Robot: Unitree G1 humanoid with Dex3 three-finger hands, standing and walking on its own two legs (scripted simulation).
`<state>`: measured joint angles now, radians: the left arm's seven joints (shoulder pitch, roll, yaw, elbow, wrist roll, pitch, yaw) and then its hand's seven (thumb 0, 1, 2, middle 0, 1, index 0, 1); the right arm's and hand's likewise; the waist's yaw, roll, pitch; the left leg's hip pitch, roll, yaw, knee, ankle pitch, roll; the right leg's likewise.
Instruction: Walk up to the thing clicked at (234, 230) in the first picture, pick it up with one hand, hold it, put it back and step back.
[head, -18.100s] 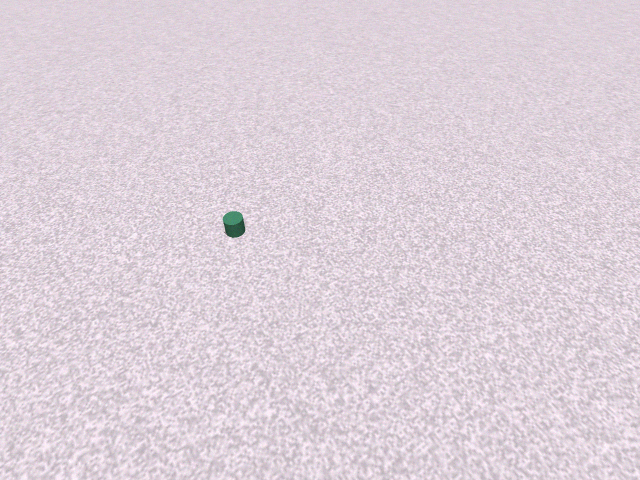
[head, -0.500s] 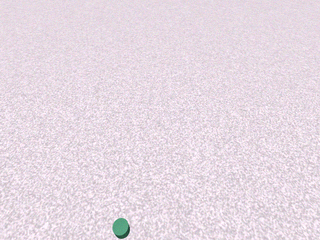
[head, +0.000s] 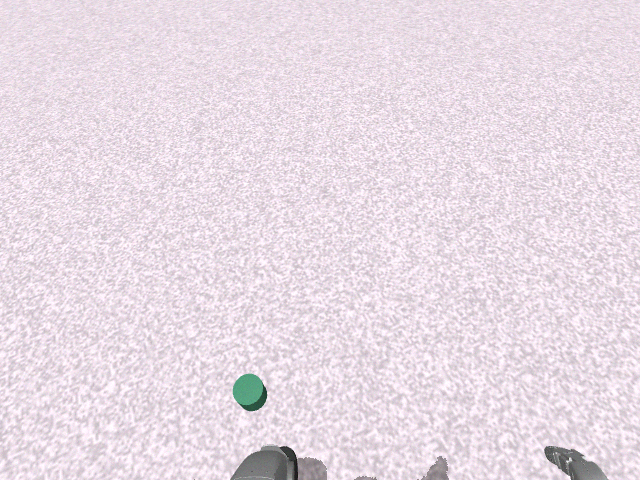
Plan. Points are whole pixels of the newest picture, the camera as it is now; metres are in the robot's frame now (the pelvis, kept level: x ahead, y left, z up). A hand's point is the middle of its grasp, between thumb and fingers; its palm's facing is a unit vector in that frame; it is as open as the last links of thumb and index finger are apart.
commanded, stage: walk up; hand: left
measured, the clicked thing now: (250, 392) +0.40 +0.26 -0.71
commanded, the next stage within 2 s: stand in 1.74 s
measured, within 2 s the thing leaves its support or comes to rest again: neither
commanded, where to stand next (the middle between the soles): +0.02 +0.02 m, yaw +2 degrees
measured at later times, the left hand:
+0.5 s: hand out of the picture -0.01 +0.31 -0.14, palm faces +0.10 -0.92 -0.37, open 7.4 cm
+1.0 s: hand out of the picture +0.12 +0.28 -0.13, palm faces +0.02 -0.90 -0.44, open 7.4 cm
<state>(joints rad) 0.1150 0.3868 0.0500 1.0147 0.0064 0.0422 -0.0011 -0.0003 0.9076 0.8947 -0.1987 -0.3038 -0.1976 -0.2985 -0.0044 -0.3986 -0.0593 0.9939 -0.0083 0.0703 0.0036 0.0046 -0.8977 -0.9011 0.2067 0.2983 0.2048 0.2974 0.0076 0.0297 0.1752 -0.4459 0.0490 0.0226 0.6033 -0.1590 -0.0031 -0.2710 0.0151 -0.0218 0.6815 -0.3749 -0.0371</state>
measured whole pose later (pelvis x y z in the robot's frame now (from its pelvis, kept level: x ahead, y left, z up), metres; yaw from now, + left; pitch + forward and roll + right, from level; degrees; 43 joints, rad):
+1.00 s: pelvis +0.01 +0.01 +0.00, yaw +5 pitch -1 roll +1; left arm 0.08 0.34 0.02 0.85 0.03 0.00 0.02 0.00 0.90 0.89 -0.20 -0.30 -0.20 -0.30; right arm 0.14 -0.42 -0.04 0.88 0.01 0.06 -0.01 0.00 -0.90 -0.90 0.21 0.30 0.20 0.30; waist 0.00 0.07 0.20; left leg -0.39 -0.02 -0.07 1.07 -0.54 0.00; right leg -0.47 -0.04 0.01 0.66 -0.17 0.00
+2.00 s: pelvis +0.02 +0.04 +0.01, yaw +2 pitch -4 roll -1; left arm 0.23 0.35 0.01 1.01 0.01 -0.01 -0.01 0.00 0.91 0.89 -0.20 -0.30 -0.20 -0.30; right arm 0.13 -0.33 -0.03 0.98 -0.01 0.02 0.02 0.01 -0.90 -0.90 0.21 0.30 0.21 0.30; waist 0.00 0.01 0.08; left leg -0.33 0.03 0.03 0.54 -0.17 0.01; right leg -0.16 0.00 0.00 0.56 -0.32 0.01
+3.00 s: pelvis -0.01 +0.02 +0.01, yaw +0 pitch -1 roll +0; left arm 0.11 0.40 0.05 0.99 -0.02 0.06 0.00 0.00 0.91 0.89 -0.20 -0.30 -0.20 -0.30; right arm -0.02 -0.40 -0.05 0.97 -0.02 0.05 0.00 0.00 -0.90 -0.90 0.21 0.30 0.21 0.30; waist 0.01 0.02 0.18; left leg -0.42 0.05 0.02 0.49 -0.05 0.00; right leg -0.31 0.02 0.02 0.85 -0.48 -0.03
